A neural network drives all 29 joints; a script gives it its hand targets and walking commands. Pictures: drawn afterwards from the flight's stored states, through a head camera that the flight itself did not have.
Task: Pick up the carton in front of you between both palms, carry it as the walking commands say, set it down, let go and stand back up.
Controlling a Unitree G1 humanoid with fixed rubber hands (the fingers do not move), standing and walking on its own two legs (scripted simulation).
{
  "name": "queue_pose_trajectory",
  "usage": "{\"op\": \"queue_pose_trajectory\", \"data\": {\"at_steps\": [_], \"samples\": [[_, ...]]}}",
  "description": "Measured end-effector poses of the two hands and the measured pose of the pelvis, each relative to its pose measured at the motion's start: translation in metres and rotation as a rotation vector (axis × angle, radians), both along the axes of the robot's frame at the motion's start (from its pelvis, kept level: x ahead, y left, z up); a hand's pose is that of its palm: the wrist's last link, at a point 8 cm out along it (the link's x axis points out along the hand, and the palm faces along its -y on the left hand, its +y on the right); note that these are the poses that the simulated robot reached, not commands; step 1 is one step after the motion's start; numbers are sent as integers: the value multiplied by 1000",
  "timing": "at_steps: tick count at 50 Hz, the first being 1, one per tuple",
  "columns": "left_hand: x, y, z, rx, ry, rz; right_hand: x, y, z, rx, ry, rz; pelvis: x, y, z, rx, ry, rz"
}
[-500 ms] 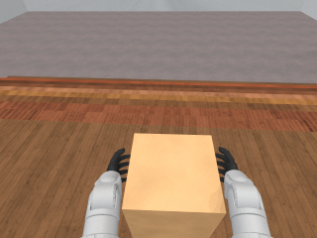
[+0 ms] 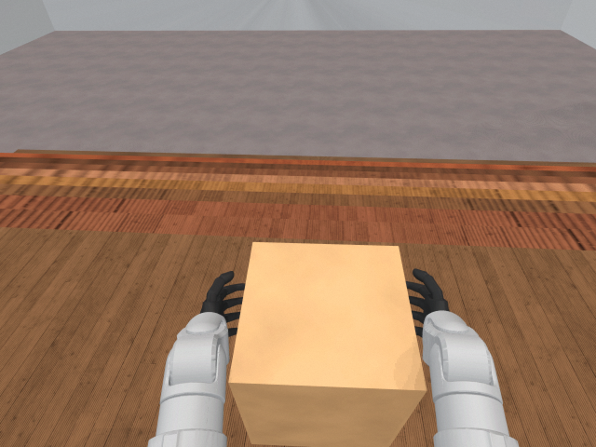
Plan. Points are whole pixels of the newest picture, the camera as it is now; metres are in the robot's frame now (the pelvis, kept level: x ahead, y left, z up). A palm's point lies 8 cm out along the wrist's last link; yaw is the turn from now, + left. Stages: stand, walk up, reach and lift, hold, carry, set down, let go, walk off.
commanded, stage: hold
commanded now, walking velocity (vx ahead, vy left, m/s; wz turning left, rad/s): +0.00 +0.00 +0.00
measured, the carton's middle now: (321, 349) +0.29 +0.00 -0.02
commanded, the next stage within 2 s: carry in 0.50 s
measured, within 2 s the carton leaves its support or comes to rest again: neither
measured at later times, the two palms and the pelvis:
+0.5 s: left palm (215, 320) +0.29 +0.15 +0.05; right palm (434, 319) +0.30 -0.15 +0.05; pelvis +0.01 +0.00 +0.00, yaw +0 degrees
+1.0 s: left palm (227, 242) +0.42 +0.15 +0.08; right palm (416, 237) +0.43 -0.15 +0.08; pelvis +0.16 +0.00 -0.01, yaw -2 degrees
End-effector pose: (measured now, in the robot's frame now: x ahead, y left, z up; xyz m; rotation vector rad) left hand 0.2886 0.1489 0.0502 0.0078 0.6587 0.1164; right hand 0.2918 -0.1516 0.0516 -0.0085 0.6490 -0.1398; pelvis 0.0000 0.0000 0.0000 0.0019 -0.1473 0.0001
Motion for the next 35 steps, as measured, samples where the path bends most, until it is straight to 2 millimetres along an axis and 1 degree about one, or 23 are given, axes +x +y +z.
{"op": "queue_pose_trajectory", "data": {"at_steps": [24,26,30,33,35], "samples": [[5,0,0,18,6,-16,5,0,0,-17,6,11,11,1,2,0,9,0],[6,0,-1,17,6,-16,6,0,0,-15,6,10,12,1,0,0,39,-4],[13,-2,3,16,-5,-16,12,-2,3,-7,-5,1,20,0,-1,3,106,-16],[26,-9,10,10,-35,-15,21,-8,8,5,-35,-15,29,-4,-5,3,144,-34],[35,-15,15,3,-44,-16,28,-15,12,13,-45,-28,39,-9,-6,-4,162,-34]]}}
